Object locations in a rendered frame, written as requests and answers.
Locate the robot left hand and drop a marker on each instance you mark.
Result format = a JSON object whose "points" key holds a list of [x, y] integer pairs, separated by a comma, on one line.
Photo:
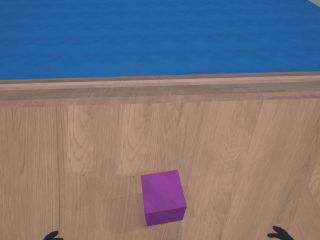
{"points": [[51, 236]]}

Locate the robot right hand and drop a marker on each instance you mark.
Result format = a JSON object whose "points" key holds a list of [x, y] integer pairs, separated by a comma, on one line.
{"points": [[281, 234]]}

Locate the carton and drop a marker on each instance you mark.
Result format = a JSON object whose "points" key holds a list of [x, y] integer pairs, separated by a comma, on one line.
{"points": [[163, 197]]}

